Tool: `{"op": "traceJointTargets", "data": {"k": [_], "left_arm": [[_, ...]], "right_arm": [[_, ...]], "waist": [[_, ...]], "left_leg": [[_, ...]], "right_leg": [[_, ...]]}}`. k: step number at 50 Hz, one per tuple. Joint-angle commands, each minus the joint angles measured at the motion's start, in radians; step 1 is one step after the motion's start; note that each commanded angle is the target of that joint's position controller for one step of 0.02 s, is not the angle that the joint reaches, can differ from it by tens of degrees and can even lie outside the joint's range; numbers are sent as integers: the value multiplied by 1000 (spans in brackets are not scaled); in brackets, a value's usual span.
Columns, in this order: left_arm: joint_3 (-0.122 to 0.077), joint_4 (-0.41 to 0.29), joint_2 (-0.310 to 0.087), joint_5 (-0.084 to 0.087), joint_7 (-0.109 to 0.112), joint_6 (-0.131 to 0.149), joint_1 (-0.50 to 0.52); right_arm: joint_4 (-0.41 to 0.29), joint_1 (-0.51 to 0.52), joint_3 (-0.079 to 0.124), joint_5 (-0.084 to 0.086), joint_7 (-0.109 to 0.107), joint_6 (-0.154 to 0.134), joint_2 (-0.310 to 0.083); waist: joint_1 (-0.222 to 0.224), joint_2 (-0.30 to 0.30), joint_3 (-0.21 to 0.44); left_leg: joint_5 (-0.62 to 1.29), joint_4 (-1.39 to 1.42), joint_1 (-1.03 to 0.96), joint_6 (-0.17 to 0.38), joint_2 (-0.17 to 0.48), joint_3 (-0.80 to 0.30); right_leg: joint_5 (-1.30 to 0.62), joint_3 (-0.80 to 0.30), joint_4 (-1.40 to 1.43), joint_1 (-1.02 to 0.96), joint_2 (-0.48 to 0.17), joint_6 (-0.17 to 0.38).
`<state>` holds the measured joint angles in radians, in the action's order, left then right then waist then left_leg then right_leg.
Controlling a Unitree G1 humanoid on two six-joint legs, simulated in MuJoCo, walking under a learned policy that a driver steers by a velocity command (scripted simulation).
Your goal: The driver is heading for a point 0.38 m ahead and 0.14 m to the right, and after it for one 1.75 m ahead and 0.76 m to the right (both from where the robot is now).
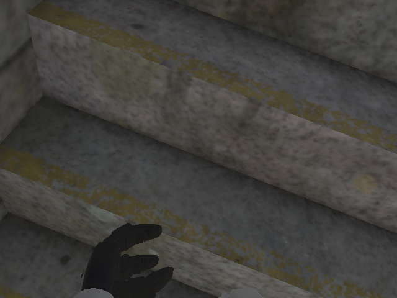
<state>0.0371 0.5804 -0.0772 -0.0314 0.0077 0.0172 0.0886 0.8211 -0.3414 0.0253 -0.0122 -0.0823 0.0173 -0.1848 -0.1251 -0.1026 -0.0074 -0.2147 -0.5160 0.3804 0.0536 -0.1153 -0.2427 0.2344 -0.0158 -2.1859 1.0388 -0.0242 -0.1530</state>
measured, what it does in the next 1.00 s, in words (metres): goes down, turning right: right foot, then left foot 0.24 m lower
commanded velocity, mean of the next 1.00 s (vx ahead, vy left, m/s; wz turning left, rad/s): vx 0.13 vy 0.00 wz -0.39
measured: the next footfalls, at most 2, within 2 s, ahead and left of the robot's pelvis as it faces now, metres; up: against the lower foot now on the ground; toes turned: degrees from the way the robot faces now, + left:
right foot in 0.30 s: -0.01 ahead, -0.08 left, +0.00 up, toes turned -3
left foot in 0.64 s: -0.11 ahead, +0.31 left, -0.24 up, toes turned -5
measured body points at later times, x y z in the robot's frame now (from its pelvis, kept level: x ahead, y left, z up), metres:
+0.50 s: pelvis -0.10 +0.11 -0.07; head -0.10 +0.14 +0.38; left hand +0.06 +0.34 -0.19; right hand -0.06 -0.17 -0.17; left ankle -0.16 +0.29 -0.63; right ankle -0.05 -0.07 -0.74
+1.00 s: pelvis -0.14 +0.22 -0.24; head -0.19 +0.24 +0.20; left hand +0.09 +0.38 -0.33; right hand -0.15 -0.04 -0.36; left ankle -0.15 +0.31 -0.98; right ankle -0.19 +0.11 -0.85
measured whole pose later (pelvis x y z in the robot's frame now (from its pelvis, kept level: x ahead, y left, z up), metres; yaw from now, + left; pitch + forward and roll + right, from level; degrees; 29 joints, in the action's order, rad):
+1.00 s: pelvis -0.14 +0.22 -0.24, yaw -23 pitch +0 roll +0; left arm 0.00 0.66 -0.19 0.02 0.03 -0.04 -0.25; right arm 0.70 -0.38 0.01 -0.04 -0.09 -0.02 -0.22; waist 0.02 0.03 0.15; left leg -0.33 -0.47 0.13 0.04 0.09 0.32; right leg 0.15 0.06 -1.37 0.65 -0.07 -0.01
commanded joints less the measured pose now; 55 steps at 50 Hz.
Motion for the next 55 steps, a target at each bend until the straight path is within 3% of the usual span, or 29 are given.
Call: {"op": "traceJointTargets", "data": {"k": [1,2,4,8,11,13,15,16,17,18,19,20,24,27,29,31,33,34,35,36,37,38,39,41,43,45,49,52,55], "left_arm": [[-28,6,-62,-3,18,-23,-124],[-30,42,-49,-19,23,-36,-130],[-53,91,-68,4,43,-62,-166],[-48,144,-59,18,74,-102,-196],[-52,258,-120,2,70,-108,-372],[-79,345,-174,8,45,-83,-380],[-47,331,-55,27,34,-75,-431],[-51,285,-98,40,53,-64,-401],[-115,182,-329,49,96,-38,-259],[-83,67,-258,53,122,-29,-17],[-37,-10,-198,29,140,-45,33],[-36,-9,-192,7,134,-37,-47],[-48,-38,-222,34,114,-5,-219],[-71,-92,-198,48,99,-29,-251],[-63,-135,-151,47,110,-58,-303],[-37,-85,-47,4,92,-89,-434],[-10,-120,82,49,52,-51,-339],[5,-133,72,80,54,-28,-392],[0,-124,19,59,56,-14,-398],[-4,-166,-58,65,66,-4,-334],[-41,-126,-169,64,84,-16,-173],[-57,-141,-205,44,74,-42,-38],[-59,-146,-203,15,68,-70,-30],[-61,-120,-181,28,64,-72,-69],[-59,-93,-158,51,52,-55,-97],[-34,-56,-109,35,33,-34,-181],[-32,3,-105,61,14,-39,-254],[-54,13,-130,19,2,-49,-370],[-89,121,-174,-11,-16,-24,-525]], "right_arm": [[-156,242,-14,-8,-37,-28,-134],[-124,185,-27,-7,-28,-25,-89],[-142,142,-49,-9,-20,-24,-20],[-170,150,-40,-50,-19,12,-69],[-205,120,-15,-34,-23,37,-98],[-137,-30,24,26,3,30,-155],[-193,108,10,44,39,27,-66],[-193,104,3,58,52,15,2],[-137,-175,33,69,30,19,-70],[-135,-198,40,44,22,33,-127],[-178,-118,27,32,12,55,-97],[-222,-43,9,19,34,54,-105],[-182,-111,-8,40,80,23,-73],[-180,-49,-38,12,87,25,-35],[-86,-124,-49,-21,87,49,-29],[-65,8,-41,-47,108,48,-35],[-123,102,-46,-124,86,33,-152],[-86,-40,12,-93,90,15,-304],[-106,-87,3,-66,88,-15,-299],[-115,-134,62,-24,70,-38,-426],[-165,-78,38,-56,24,-52,-296],[-161,-158,25,-59,-11,-56,-250],[-169,-167,4,-55,-33,-53,-194],[-215,-70,-11,-74,-43,-57,-159],[-222,-36,-3,-64,-37,-65,-164],[-220,0,19,-65,-34,-57,-190],[-190,49,44,-11,-12,-48,-222],[-211,148,50,-12,-1,-35,-258],[-253,237,21,53,5,-9,-184]], "waist": [[156,159,288],[129,203,246],[99,364,140],[63,426,33],[55,406,-46],[23,126,-99],[106,-55,46],[112,-193,104],[-6,-400,21],[-63,-179,-25],[-33,-69,21],[0,57,34],[36,97,10],[94,43,-11],[144,-44,19],[243,213,40],[231,170,83],[245,288,124],[243,264,54],[177,416,55],[64,246,48],[2,204,-45],[8,203,-90],[54,238,-123],[86,235,-136],[137,209,-78],[182,185,-58],[232,225,18],[270,93,64]], "left_leg": [[212,64,-474,-81,305,-365],[187,59,-403,-132,243,-258],[-81,135,-217,-196,140,-161],[-304,305,-80,-200,149,-214],[-308,418,-190,-242,136,-160],[-429,233,-111,-150,173,-138],[-486,-306,-16,-44,111,-32],[-428,-726,31,-107,32,85],[-248,-964,53,-147,131,-36],[-114,-1242,47,-149,105,-29],[-115,-1301,175,-170,106,-38],[-12,-1342,303,-179,117,-2],[245,-934,138,-126,191,120],[296,-276,97,-70,199,293],[413,181,-37,-31,152,414],[609,382,-85,5,189,404],[759,29,-228,-74,283,212],[853,-63,-290,81,512,102],[845,-88,-432,132,550,107],[95,105,-427,228,724,-133],[-238,209,-345,220,650,-197],[-284,266,-283,246,667,-248],[-315,286,-244,208,625,-202],[-312,289,-126,196,569,-67],[-237,292,-79,160,512,109],[-151,289,-105,148,472,207],[-4,410,-61,139,430,372],[440,268,-287,188,469,378],[562,-171,-301,121,343,479]], "right_leg": [[-298,-146,144,87,-25,20],[-366,-86,228,22,-10,33],[-405,21,555,-176,23,51],[-158,31,1007,-416,71,86],[152,99,1671,-565,48,144],[27,83,1887,-765,14,227],[-78,-111,1800,-824,-109,319],[-112,-211,1787,-802,-151,404],[348,-543,1854,-500,-356,525],[431,-503,1771,-315,-285,459],[405,-512,1730,-391,-250,416],[407,-420,1639,-468,-172,357],[288,-268,1414,-358,-65,314],[301,-252,1215,-372,-17,259],[344,-179,1113,-364,42,229],[316,12,479,-302,186,186],[412,-127,-357,139,205,92],[401,-85,-563,293,140,45],[404,-213,-526,480,114,41],[166,-194,-317,532,-55,5],[-27,-147,-282,436,-48,-4],[-73,-155,-227,407,-42,-18],[-81,-126,-135,343,-20,-5],[-181,-83,-41,200,17,14],[-234,-29,154,83,10,35],[-219,-8,378,-28,-11,71],[-48,149,1008,-437,-32,184],[123,109,1280,-494,-37,269],[-44,186,1812,-715,65,301]]}}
